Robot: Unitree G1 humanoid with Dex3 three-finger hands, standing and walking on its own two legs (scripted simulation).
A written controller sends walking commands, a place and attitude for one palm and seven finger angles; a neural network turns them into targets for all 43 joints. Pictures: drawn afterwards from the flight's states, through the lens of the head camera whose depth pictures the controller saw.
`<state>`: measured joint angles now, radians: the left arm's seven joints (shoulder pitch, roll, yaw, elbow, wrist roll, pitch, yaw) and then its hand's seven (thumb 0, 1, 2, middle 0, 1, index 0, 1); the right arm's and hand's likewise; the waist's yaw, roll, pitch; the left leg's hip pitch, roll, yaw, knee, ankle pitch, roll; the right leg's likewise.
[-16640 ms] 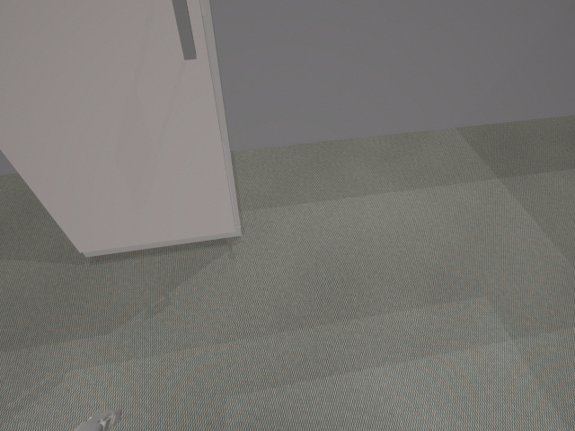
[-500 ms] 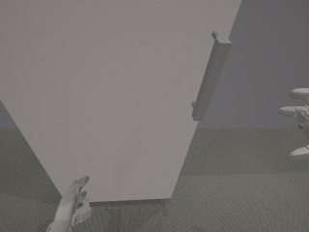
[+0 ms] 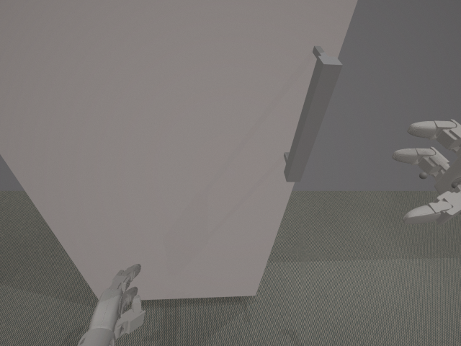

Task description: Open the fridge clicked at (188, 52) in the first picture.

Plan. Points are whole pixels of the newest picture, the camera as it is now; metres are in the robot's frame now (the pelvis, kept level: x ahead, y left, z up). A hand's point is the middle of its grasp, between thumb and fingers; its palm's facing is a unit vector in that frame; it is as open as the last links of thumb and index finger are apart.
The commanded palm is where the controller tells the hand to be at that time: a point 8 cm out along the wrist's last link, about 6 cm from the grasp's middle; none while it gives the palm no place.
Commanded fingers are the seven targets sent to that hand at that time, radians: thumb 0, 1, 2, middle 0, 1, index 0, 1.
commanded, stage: move the hooked fingers beside the handle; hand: right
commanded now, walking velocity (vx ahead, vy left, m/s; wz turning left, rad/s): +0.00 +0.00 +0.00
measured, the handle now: (303, 120) +0.44 -0.11 +0.20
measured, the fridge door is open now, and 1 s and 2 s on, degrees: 0 0 0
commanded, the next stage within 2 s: feel for the door with the fingertips in 1.98 s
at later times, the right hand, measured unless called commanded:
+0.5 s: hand (385, 157) +0.35 -0.21 +0.21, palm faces -0.02 +1.00 -0.07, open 14.0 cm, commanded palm +0.32 -0.26 +0.22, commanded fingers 0.00 0.50 -0.30 0.30 1.20 0.30 1.20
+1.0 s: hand (362, 145) +0.38 -0.19 +0.21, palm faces -0.02 +1.00 -0.05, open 14.0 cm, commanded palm +0.35 -0.23 +0.22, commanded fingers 0.00 0.50 -0.30 0.30 1.20 0.30 1.20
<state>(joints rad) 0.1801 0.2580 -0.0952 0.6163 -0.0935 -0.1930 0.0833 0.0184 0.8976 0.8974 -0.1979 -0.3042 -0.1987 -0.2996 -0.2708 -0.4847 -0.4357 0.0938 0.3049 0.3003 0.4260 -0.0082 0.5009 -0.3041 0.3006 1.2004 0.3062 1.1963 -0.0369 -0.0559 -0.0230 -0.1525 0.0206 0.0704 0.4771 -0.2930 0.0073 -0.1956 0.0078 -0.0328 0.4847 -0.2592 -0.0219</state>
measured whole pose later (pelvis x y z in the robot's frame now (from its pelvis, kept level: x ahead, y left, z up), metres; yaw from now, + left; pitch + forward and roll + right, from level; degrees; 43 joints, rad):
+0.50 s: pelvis +0.00 +0.01 +0.00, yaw +0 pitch -2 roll +0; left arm 0.18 0.27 -0.08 0.64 -0.10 -0.16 0.10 0.02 0.90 0.90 -0.20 -0.30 -0.20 -0.30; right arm -0.42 -0.44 -0.34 0.24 0.27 0.29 0.35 -0.01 0.50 -0.30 0.30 1.20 0.30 1.20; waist -0.02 -0.06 -0.02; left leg -0.16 0.01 0.08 0.48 -0.30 0.02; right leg -0.20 0.00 -0.02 0.48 -0.25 -0.01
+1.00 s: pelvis +0.00 +0.02 +0.00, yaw +0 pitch -1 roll +0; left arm 0.21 0.28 -0.06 0.65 -0.10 -0.13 0.10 0.02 0.90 0.90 -0.20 -0.30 -0.20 -0.30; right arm -0.52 -0.42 -0.31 0.39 0.24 0.25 0.31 -0.01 0.50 -0.30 0.30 1.20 0.30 1.20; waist 0.00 -0.05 -0.02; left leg -0.17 0.00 0.07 0.48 -0.30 0.03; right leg -0.21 -0.01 -0.03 0.47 -0.25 0.00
